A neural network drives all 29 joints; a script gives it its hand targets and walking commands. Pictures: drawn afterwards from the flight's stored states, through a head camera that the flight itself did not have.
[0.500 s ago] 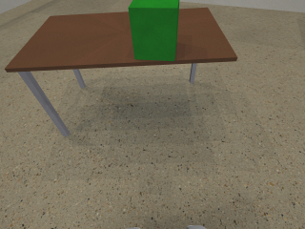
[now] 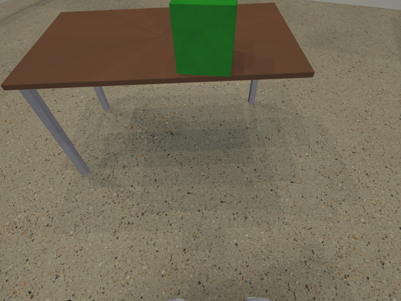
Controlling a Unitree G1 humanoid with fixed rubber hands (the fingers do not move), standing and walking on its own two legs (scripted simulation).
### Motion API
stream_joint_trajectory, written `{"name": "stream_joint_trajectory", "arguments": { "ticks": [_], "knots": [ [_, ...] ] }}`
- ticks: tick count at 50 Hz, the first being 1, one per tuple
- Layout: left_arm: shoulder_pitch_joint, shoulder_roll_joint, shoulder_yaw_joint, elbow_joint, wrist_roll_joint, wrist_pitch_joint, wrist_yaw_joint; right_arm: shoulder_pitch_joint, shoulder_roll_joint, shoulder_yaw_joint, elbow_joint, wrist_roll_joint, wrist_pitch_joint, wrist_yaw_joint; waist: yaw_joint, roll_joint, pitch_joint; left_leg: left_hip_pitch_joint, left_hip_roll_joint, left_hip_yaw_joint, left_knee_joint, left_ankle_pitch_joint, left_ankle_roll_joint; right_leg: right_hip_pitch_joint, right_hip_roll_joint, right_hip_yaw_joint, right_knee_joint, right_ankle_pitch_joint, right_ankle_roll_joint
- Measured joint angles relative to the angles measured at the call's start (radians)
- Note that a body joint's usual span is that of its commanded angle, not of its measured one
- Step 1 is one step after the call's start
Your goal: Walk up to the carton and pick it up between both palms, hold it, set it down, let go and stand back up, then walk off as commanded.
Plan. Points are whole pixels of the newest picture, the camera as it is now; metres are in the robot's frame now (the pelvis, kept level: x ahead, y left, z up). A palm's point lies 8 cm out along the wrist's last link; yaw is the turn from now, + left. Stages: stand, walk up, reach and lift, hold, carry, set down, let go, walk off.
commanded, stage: stand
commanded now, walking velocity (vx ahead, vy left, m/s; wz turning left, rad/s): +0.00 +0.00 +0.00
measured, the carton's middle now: (206, 30) +1.00 -0.02 +0.05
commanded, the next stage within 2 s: none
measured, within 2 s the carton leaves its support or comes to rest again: neither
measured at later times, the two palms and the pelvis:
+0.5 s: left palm out of the picture +0.10 +0.32 -0.09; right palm out of the picture +0.07 -0.31 -0.10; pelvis +0.00 +0.00 +0.00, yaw +0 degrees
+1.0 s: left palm out of the picture +0.10 +0.32 -0.08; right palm out of the picture +0.06 -0.31 -0.10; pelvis +0.00 +0.00 +0.01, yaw +0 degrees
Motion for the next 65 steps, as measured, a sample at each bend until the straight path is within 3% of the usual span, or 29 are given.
{"name": "stream_joint_trajectory", "arguments": {
  "ticks": [65],
  "knots": [
    [0.0,0.0,0.0,0.005,0.0,0.011,-0.014,0.0,0.0,0.064,0.07,0.0,-0.019,0.0,0.0,-0.009,-0.106,0.0,0.008,-0.001,-0.083,0.041,0.0,0.001,0.0,0.0,-0.088,0.046,0.008]
  ]
}}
